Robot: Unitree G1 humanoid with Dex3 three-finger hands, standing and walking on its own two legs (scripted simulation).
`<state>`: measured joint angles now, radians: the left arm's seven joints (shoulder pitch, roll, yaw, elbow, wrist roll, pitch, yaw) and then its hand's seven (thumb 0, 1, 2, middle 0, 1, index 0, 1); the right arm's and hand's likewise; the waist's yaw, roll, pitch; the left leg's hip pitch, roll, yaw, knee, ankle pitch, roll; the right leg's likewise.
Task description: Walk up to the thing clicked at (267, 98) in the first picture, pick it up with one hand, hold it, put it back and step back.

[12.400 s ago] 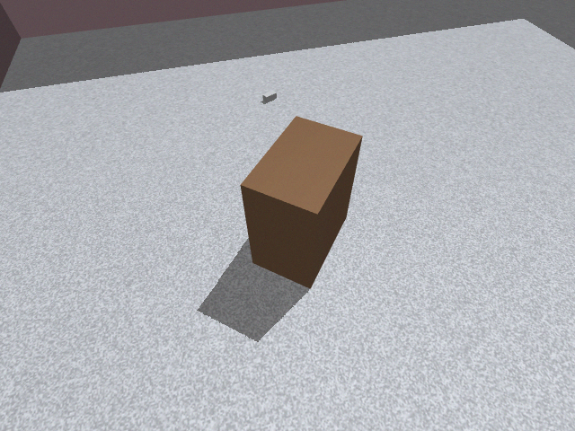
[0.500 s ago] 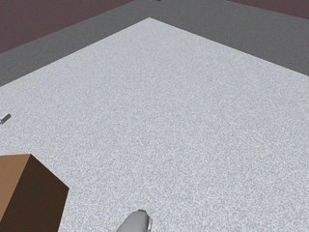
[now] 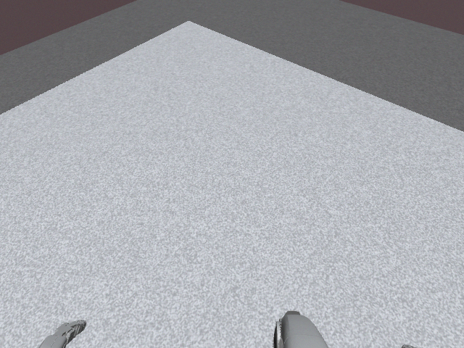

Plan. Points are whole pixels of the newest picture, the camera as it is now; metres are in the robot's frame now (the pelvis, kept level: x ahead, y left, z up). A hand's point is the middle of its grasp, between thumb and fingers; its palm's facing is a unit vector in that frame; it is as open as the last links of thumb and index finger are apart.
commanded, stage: walk up
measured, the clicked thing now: out of the picture +0.71 +1.54 -0.75
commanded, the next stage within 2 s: none
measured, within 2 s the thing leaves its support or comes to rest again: neither
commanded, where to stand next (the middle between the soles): +0.70 +0.04 m, yaw -2 degrees
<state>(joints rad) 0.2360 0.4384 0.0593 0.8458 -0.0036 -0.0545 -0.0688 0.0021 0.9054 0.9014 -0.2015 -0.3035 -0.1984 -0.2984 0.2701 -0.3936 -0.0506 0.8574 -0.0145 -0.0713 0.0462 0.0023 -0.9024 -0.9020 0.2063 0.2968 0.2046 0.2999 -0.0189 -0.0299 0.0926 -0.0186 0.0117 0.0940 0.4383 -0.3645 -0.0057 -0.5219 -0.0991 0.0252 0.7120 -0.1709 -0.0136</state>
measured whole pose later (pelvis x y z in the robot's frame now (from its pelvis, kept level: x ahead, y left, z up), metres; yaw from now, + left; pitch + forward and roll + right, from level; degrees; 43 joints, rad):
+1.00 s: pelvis +0.42 +0.01 +0.01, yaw +8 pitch -1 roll +1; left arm 0.07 0.42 0.07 0.77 0.02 -0.02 -0.08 0.01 0.90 0.90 -0.20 -0.30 -0.20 -0.30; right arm 0.44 -0.36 -0.02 0.86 -0.02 -0.03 0.04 0.00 -0.90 -0.90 0.21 0.30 0.21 0.30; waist -0.06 -0.05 0.11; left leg -0.10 -0.03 -0.06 0.41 -0.29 0.01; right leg -0.50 -0.03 0.05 0.71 -0.25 0.00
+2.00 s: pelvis +0.69 -0.06 -0.03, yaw +50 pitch -2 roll +0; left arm 0.19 0.40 0.04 0.72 0.00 0.00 0.02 0.00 0.90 0.90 -0.20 -0.30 -0.20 -0.30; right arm 0.23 -0.44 -0.09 0.63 -0.05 0.06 0.01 0.01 -0.90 -0.90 0.21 0.30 0.21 0.30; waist -0.03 0.08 0.17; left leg -0.54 -0.11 -0.20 0.91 -0.40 0.00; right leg -0.42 -0.05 -0.03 0.79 -0.35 0.02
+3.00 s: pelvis +0.67 -0.05 -0.01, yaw +79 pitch -1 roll +2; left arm 0.23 0.40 0.04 0.88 0.02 0.01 -0.03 0.00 0.90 0.90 -0.21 -0.30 -0.20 -0.30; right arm 0.22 -0.40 -0.03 0.90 -0.01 -0.05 -0.02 0.00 -0.91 -0.90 0.20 0.30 0.20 0.30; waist 0.05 -0.01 0.09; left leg -0.31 -0.04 0.02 0.64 -0.31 0.02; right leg -0.37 -0.15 -0.10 0.74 -0.33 0.02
